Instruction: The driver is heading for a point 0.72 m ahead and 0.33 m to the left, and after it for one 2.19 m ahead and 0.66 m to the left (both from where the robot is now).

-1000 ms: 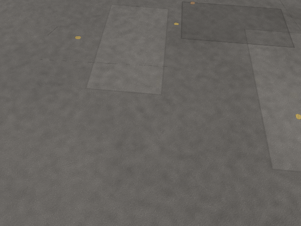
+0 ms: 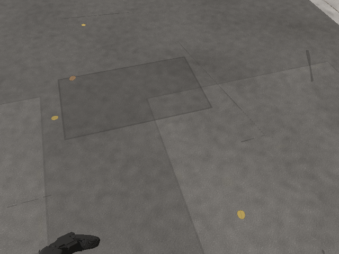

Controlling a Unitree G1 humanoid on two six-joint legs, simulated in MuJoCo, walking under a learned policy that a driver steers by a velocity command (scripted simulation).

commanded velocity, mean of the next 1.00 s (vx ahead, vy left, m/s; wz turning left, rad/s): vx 0.89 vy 0.00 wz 0.73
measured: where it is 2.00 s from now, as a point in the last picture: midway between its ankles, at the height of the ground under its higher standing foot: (84, 147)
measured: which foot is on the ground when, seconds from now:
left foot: down 0.00-0.20, up 0.22-0.62, down 0.64-1.00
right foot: up 0.00-0.16, down 0.18-0.62, up 0.64-1.00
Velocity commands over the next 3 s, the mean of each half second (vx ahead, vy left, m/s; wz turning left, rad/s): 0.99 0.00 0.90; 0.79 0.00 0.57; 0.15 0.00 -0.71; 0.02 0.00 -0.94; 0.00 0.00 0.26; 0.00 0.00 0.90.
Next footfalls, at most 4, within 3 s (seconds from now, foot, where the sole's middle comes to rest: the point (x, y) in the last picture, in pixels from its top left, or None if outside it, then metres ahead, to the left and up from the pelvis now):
0.18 right None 0.40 -0.17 -0.78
0.64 left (129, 205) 0.72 0.15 -0.78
1.02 right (94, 137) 1.11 0.33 -0.78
1.60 left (57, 141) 1.10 0.51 -0.78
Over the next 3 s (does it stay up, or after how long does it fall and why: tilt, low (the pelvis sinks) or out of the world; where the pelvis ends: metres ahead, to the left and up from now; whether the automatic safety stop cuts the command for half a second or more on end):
stays up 1.08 0.39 0.00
